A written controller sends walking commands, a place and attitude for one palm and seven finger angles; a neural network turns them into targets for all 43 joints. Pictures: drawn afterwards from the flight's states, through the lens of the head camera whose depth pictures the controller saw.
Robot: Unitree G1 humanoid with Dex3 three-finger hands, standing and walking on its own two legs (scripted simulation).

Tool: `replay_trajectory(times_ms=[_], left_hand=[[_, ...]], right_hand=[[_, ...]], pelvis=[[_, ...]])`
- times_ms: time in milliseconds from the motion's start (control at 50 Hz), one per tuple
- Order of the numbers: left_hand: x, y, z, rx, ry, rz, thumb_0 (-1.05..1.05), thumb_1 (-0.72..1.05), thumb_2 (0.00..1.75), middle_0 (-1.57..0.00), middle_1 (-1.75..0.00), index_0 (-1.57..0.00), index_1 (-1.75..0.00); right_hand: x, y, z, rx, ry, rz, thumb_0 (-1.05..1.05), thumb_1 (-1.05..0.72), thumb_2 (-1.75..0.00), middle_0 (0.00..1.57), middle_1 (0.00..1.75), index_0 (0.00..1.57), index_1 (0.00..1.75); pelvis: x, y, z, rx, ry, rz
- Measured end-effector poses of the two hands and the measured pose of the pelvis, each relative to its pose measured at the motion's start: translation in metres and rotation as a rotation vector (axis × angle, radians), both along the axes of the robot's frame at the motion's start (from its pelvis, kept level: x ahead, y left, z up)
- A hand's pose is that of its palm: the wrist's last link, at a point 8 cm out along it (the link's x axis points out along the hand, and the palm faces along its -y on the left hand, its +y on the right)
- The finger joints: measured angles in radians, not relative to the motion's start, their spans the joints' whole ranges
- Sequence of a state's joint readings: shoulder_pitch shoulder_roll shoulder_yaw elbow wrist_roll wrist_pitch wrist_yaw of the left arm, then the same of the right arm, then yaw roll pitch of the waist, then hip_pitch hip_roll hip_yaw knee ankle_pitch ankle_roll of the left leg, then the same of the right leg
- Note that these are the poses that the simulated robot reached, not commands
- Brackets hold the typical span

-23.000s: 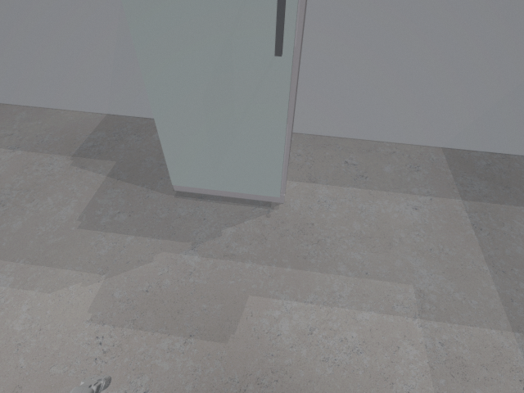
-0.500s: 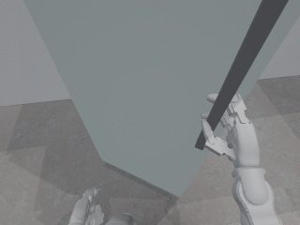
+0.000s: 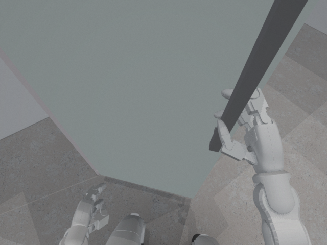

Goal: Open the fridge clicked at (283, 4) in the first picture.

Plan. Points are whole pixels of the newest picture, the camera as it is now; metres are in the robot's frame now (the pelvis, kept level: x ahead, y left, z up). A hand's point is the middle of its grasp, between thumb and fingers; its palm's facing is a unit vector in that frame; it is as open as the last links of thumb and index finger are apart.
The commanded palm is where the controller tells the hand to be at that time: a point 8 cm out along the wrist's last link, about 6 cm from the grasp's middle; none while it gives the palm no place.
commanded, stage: walk backward, drawing the door open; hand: right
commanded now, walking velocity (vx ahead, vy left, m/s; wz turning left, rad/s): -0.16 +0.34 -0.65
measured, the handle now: (243, 82) +0.35 -0.09 +0.24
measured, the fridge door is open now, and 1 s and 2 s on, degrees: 50 76 75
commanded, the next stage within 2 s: stop walking and hold the door back in 0.54 s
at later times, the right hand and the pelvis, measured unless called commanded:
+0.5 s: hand (180, 216) +0.16 +0.00 +0.15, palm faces +0.36 +0.90 -0.24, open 7.7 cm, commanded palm +0.11 -0.04 +0.16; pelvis -0.05 +0.22 +0.00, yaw -23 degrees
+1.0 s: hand out of the picture +0.12 +0.05 +0.16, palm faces +0.69 +0.70 -0.18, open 6.0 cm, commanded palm +0.09 +0.00 +0.15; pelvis -0.06 +0.37 +0.00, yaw -39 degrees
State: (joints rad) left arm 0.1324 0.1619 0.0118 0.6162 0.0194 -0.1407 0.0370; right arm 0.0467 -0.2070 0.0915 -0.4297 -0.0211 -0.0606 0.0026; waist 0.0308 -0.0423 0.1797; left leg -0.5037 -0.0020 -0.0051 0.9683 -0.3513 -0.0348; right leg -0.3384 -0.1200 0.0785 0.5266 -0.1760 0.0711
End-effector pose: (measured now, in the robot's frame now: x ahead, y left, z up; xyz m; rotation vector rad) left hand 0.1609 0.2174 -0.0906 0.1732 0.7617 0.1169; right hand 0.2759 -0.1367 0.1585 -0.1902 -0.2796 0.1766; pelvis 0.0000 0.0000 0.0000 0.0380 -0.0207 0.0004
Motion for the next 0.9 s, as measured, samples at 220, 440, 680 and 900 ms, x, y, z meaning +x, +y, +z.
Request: replay_trajectory(times_ms=[220,440,680,900], left_hand=[[0.013,0.078,-0.008,0.0,0.02,-0.129,0.01,0.91,0.9,-0.2,-0.3,-0.2,-0.3],[0.024,0.122,0.005,0.05,-0.022,-0.356,0.01,0.91,0.9,-0.2,-0.3,-0.2,-0.3],[0.059,0.2,-0.013,0.007,0.026,-0.508,0.01,0.9,0.9,-0.2,-0.3,-0.2,-0.3],[0.084,0.227,0.021,0.107,-0.041,-0.679,0.01,0.91,0.9,-0.2,-0.3,-0.2,-0.3]], right_hand=[[-0.075,0.038,0.002,-0.022,0.023,-0.283,-0.09,-0.55,-0.98,0.37,1.29,0.13,1.13],[-0.136,0.074,-0.001,-0.041,-0.042,-0.435,-0.14,-0.5,-0.96,0.43,1.37,0.16,1.17],[-0.2,0.144,0.002,-0.04,0.013,-0.83,-0.11,-0.56,-0.86,0.43,1.38,0.18,1.24],[-0.212,0.163,0.005,0.006,0.002,-0.944,-0.08,-0.57,-0.83,0.47,1.4,0.38,1.37]], pelvis=[[-0.026,0.103,-0.002,-0.055,-0.005,-0.191],[-0.048,0.192,-0.005,-0.022,-0.009,-0.365],[-0.031,0.308,-0.008,-0.029,0.01,-0.534],[-0.041,0.359,0.008,-0.069,0.044,-0.663]])
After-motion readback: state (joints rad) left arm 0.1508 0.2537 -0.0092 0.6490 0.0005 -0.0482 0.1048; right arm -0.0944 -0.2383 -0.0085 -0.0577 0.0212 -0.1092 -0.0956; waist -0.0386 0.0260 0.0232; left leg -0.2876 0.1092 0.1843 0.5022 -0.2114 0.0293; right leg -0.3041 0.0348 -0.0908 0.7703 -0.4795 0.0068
